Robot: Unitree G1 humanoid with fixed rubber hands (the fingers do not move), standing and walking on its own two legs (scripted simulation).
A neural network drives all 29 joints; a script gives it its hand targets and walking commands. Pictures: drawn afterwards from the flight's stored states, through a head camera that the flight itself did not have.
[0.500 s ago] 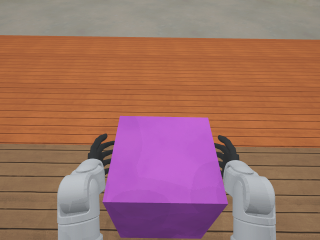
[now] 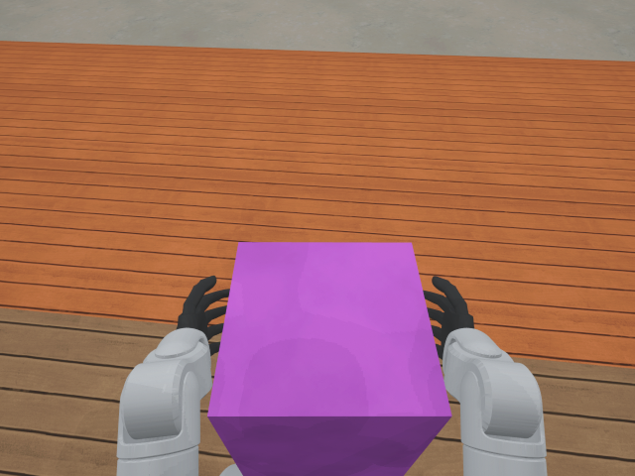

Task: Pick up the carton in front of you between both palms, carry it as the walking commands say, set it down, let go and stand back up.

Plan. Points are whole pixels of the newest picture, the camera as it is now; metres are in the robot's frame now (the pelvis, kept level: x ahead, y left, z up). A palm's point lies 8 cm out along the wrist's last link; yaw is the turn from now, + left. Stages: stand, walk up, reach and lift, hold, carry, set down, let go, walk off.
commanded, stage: carry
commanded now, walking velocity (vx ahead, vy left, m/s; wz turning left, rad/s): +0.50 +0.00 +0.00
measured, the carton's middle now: (324, 366) +0.26 +0.01 -0.01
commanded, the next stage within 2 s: none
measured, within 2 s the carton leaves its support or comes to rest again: neither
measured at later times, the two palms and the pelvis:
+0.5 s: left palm (233, 128) +0.64 +0.17 +0.08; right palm (409, 135) +0.61 -0.13 +0.09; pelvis +0.34 +0.04 +0.00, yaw -4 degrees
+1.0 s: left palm (279, 36) +1.03 +0.12 +0.06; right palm (403, 36) +1.04 -0.17 +0.06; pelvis +0.66 -0.03 -0.02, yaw -1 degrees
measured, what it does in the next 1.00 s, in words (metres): walks ahead: left foot, then right foot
